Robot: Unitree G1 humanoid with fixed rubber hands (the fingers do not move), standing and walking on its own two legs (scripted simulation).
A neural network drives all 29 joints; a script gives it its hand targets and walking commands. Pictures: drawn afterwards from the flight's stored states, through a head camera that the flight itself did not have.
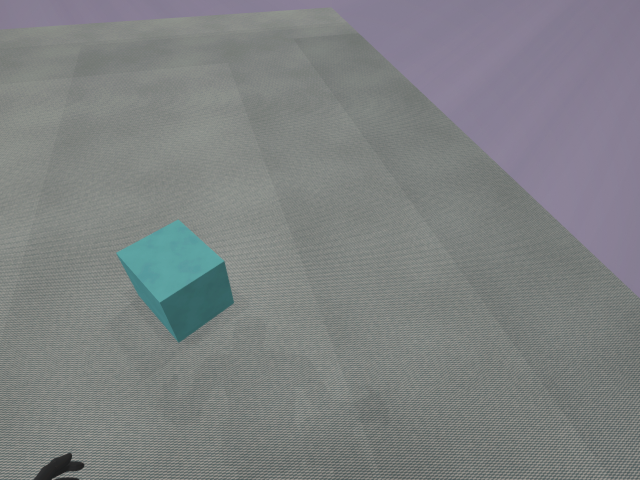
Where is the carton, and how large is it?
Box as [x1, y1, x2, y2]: [116, 219, 233, 341]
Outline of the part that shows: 178,219 116,253 139,296 178,341 180,341 233,303 224,261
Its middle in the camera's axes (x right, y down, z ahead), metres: -0.50 +0.13 +1.36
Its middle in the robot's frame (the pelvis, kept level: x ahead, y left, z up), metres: +0.90 +0.50 -0.62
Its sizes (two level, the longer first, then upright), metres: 0.278 0.234 0.240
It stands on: the floor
